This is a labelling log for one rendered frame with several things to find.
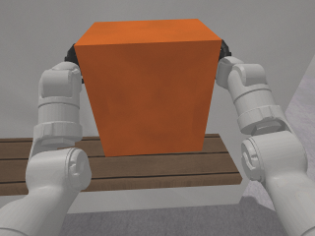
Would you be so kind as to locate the right robot upper arm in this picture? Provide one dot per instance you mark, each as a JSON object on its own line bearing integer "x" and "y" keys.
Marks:
{"x": 277, "y": 161}

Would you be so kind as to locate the robot left forearm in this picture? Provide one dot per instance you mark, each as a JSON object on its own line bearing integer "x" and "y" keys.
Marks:
{"x": 58, "y": 124}

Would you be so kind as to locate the robot right forearm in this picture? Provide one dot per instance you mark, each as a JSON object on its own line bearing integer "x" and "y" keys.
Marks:
{"x": 257, "y": 110}

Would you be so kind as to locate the table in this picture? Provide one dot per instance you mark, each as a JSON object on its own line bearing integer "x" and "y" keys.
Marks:
{"x": 211, "y": 166}

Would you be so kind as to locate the right robot hand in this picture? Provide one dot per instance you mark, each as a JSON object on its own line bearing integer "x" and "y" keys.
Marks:
{"x": 224, "y": 50}

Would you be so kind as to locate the carton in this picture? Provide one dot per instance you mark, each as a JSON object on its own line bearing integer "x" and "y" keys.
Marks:
{"x": 150, "y": 83}

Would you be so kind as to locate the left robot upper arm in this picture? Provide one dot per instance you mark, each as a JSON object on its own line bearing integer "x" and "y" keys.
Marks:
{"x": 54, "y": 179}

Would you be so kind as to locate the left robot hand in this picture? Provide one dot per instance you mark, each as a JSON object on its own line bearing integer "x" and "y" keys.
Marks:
{"x": 72, "y": 57}

